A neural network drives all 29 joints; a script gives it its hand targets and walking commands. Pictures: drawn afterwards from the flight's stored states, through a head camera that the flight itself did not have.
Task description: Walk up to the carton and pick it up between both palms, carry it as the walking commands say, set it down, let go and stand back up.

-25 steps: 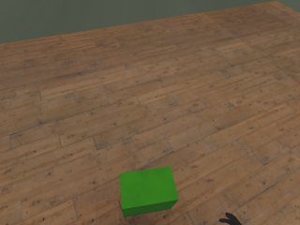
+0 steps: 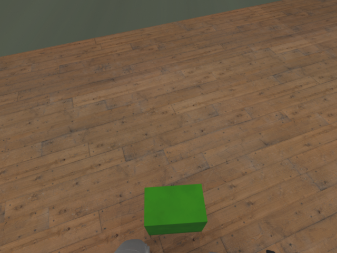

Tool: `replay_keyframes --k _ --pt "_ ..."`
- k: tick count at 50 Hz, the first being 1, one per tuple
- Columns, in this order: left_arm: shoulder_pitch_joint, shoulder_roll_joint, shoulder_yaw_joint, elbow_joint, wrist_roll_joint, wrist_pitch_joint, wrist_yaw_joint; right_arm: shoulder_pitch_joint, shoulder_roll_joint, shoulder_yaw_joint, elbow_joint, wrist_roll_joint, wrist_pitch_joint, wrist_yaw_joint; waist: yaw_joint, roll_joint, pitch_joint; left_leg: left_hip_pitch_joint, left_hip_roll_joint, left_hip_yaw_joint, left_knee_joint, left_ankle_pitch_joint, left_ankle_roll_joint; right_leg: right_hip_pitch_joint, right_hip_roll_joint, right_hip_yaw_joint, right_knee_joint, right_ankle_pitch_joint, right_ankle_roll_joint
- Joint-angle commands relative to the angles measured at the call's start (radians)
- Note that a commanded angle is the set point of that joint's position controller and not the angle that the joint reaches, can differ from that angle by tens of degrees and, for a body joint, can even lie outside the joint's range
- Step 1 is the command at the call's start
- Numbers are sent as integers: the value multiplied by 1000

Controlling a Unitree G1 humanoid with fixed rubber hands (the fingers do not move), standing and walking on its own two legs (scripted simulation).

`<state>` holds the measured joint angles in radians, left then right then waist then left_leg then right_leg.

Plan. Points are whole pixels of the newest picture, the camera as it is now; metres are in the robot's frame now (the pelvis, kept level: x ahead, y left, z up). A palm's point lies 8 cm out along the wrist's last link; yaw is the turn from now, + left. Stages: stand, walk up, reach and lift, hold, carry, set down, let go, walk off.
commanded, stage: walk up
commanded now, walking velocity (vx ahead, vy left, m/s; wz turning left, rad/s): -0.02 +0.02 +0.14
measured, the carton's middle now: (174, 210) +0.37 -0.01 -0.65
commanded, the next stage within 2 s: stand in 1.10 s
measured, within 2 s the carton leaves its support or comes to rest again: neither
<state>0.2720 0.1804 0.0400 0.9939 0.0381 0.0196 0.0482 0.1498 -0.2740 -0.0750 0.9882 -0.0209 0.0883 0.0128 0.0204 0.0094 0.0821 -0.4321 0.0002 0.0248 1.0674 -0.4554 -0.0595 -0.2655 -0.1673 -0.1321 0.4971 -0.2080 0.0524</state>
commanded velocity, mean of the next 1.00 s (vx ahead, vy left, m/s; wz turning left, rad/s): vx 0.00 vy -0.04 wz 0.04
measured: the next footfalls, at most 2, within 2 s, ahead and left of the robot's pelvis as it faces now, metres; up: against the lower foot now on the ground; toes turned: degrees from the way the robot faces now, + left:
left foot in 0.14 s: +0.01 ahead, +0.16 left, +0.00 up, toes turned +6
right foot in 0.40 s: +0.03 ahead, -0.09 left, +0.00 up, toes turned +6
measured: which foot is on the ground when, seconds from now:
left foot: up 0.00-0.12, down 0.14-0.60, up 0.62-0.92, down 0.94-1.00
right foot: down 0.00-0.12, up 0.14-0.38, down 0.40-1.00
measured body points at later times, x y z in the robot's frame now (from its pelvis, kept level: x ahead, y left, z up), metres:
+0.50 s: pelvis -0.01 +0.03 +0.00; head +0.01 +0.03 +0.44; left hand +0.02 +0.28 -0.16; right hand +0.02 -0.20 -0.16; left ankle -0.03 +0.15 -0.74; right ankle +0.00 -0.07 -0.74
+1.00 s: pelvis -0.02 +0.00 +0.00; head -0.01 +0.00 +0.45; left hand -0.03 +0.22 -0.16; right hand -0.03 -0.22 -0.16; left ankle -0.06 +0.12 -0.74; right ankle +0.00 -0.08 -0.74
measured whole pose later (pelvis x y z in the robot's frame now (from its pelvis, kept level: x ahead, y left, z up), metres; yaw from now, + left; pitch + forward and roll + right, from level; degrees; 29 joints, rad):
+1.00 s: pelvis -0.02 +0.00 +0.00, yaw +1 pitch -1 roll -1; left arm 0.24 0.14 0.03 1.15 0.00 0.00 0.02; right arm 0.25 -0.12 -0.02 1.18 -0.02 0.01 -0.04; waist 0.00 0.00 0.05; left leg -0.14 0.03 0.01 0.44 -0.28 -0.01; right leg -0.19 0.03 -0.13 0.39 -0.19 -0.06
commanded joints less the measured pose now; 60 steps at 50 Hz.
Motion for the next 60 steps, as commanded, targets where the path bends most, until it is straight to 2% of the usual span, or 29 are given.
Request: replay_keyframes --k 1,3,5,6,7,8,9,12,17,19,21,24,27,28,29,30,31,32,34,35,37,41,45,47,49,50,54,56,60 --pt "4 177 50 -31 10 1 -4 14 13 24 -66 2 -23 7 -8 -309 -82 82 27 35 -240 25 13 16 -120 82 -226 -90 -136" --pt "-1 229 64 -40 13 8 -15 26 -12 27 -56 -5 -27 5 -8 -237 -38 120 12 82 -365 10 7 -16 -155 135 -237 -156 -146" --pt "-9 231 63 -23 0 18 -20 109 1 33 -30 -2 -48 2 -44 -209 -62 230 16 100 -602 149 17 -14 -131 79 -153 -96 -117" --pt "17 165 40 -15 -3 20 -19 141 -24 25 -14 0 -70 0 -45 -96 -81 322 71 33 -697 209 31 -68 -55 -13 -19 -139 -83" --pt "41 81 10 -37 1 19 -25 167 -115 9 -21 -11 -90 -4 -44 182 -64 320 259 -228 -843 164 54 -179 48 -49 148 -244 -44" --pt "-17 76 4 -69 -14 30 -27 123 -176 2 -38 -15 -96 -17 -63 320 13 183 393 -354 -913 203 145 -217 103 22 178 -313 -25" --pt "-72 111 18 -67 -21 39 -36 105 -147 18 -33 -18 -98 -21 -63 288 31 143 357 -301 -906 250 167 -157 89 105 199 -279 -32" --pt "-14 126 17 -1 -30 28 -52 -1 -62 34 -30 -7 -105 -38 -9 187 -18 219 244 -126 -850 433 148 -45 115 123 202 -149 -39" --pt "-27 93 12 25 -26 7 -38 68 -48 21 38 -3 -111 -54 -13 143 -55 323 265 -95 -758 632 157 -9 128 94 18 -103 -39" --pt "-12 106 20 54 -20 -3 -27 107 -48 18 45 -3 -110 -53 -18 67 -82 297 264 -117 -706 604 135 92 113 68 -118 22 -46" --pt "-37 157 41 50 -13 -6 -27 162 -57 13 38 -2 -106 -63 -39 -17 -100 258 261 -139 -667 533 130 82 64 109 -17 229 -58" --pt "-26 138 39 62 -14 10 -35 158 -79 -4 42 -10 -87 -81 -33 35 -80 271 305 -164 -667 441 141 -38 93 61 71 156 -44" --pt "-12 111 47 35 -8 19 -43 141 -86 -15 55 -20 -77 -89 -19 138 -55 164 409 -237 -681 448 208 -59 109 116 195 -156 -34" --pt "23 101 38 44 -10 13 -42 84 -76 -12 44 -20 -75 -84 7 128 -58 100 361 -173 -650 357 168 8 95 122 97 -118 -47" --pt "51 120 37 46 -6 3 -43 67 -46 -1 36 -15 -70 -76 23 75 -54 35 266 -84 -591 219 107 106 59 144 -38 -11 -64" --pt "37 170 48 44 2 -6 -38 92 13 18 17 -7 -63 -69 15 -163 -14 -30 117 26 -451 66 47 105 -55 322 -177 39 -102" --pt "67 190 39 49 -2 -16 -28 67 51 25 25 0 -53 -71 26 -278 -21 -31 63 67 -259 -106 15 83 -175 468 -279 121 -173" --pt "48 171 28 38 0 -25 -23 78 57 27 42 -3 -47 -67 -3 -128 -14 -6 70 -13 -166 -140 17 51 -213 506 -309 185 -209" --pt "-30 120 11 32 -11 -44 -17 175 48 23 108 -2 -44 -53 -47 1 -46 70 74 -80 -215 -40 32 90 -164 410 -306 235 -163" --pt "-54 97 6 46 -21 -45 -14 177 41 28 121 1 -50 -49 -54 -77 -59 95 70 -69 -248 -15 34 94 -106 313 -276 259 -164" --pt "-36 92 9 62 -22 -46 -15 175 38 32 130 0 -53 -48 -41 -93 -92 99 48 -47 -304 9 30 162 -63 244 -247 311 -157" --pt "22 84 11 102 -21 -45 -13 164 57 41 147 3 -57 -53 -21 -97 -77 106 45 -53 -430 26 25 206 -82 256 -260 319 -168" --pt "3 84 10 123 -29 -34 -14 190 65 44 169 7 -68 -56 -43 -68 -62 231 36 -13 -633 173 36 119 -35 234 -266 43 -157" --pt "0 50 0 122 -35 -34 -17 215 52 42 189 1 -76 -61 -43 -66 -44 318 96 -37 -716 292 48 50 25 188 -235 -59 -107" --pt "-7 64 21 124 -42 -19 -20 185 -4 30 172 -6 -87 -66 -37 39 21 254 209 -164 -778 334 88 28 123 79 -132 -36 -61" --pt "22 26 9 129 -38 -19 -19 155 14 36 172 -2 -92 -69 -18 119 19 227 216 -178 -796 369 101 71 118 89 -137 4 -60" --pt "19 54 16 137 -23 -13 -20 163 -4 27 147 -7 -95 -81 -19 112 6 258 270 -222 -780 413 131 9 121 81 -63 -20 -54" --pt "42 0 -8 150 -26 -19 -19 164 71 40 157 6 -100 -73 -3 133 -11 193 181 -134 -792 311 110 117 93 108 -143 35 -72" --pt "34 33 -12 173 -30 -33 -9 193 101 56 168 6 -94 -62 -23 -30 17 216 91 -67 -766 248 73 134 33 210 -226 73 -105"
